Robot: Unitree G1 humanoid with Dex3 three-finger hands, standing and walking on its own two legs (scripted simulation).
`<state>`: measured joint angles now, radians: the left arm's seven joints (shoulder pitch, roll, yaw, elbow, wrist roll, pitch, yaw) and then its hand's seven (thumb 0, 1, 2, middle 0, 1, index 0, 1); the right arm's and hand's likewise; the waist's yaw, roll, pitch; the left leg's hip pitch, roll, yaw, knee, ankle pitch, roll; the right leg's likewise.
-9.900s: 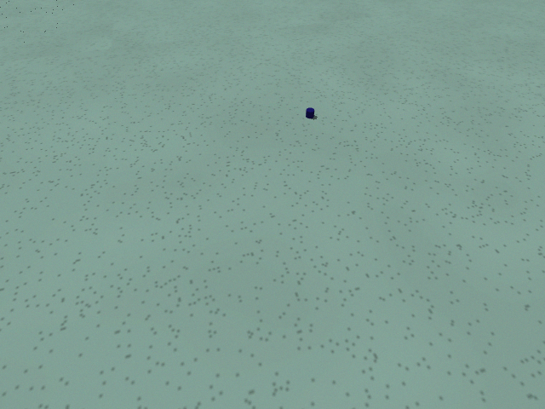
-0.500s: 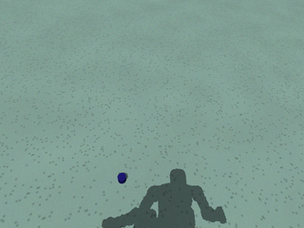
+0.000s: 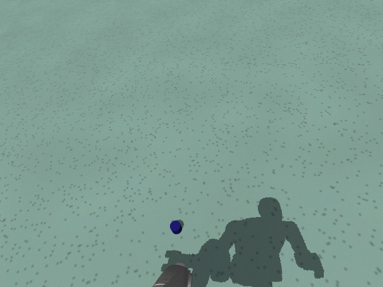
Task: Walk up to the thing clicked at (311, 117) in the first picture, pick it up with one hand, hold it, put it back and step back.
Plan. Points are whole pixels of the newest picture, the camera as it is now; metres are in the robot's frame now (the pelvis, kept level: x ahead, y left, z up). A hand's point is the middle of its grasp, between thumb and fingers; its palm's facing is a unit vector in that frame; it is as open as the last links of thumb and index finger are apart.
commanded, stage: walk up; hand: left
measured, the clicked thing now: (176, 227) +0.51 +0.21 -0.74
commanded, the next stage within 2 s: stand in 0.16 s
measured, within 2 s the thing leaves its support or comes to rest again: neither
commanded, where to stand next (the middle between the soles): +0.12 +0.00 m, yaw -2 degrees
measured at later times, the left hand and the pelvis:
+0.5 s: hand out of the picture +0.07 +0.28 -0.15, palm faces -0.03 -0.94 -0.33, open 7.4 cm; pelvis +0.00 +0.03 +0.00, yaw +1 degrees
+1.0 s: hand out of the picture +0.09 +0.28 -0.14, palm faces -0.04 -0.94 -0.34, open 7.4 cm; pelvis +0.02 +0.02 +0.02, yaw +0 degrees
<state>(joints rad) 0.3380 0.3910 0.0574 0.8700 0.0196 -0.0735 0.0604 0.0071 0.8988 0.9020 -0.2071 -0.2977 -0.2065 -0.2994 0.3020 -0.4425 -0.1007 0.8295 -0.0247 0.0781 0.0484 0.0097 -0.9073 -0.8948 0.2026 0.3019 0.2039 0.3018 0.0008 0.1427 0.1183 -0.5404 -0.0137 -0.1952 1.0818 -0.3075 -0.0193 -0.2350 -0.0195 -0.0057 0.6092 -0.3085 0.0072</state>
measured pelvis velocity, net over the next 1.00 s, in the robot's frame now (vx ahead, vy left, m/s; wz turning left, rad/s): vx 0.02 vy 0.02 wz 0.00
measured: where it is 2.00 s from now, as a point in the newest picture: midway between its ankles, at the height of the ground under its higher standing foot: outside the picture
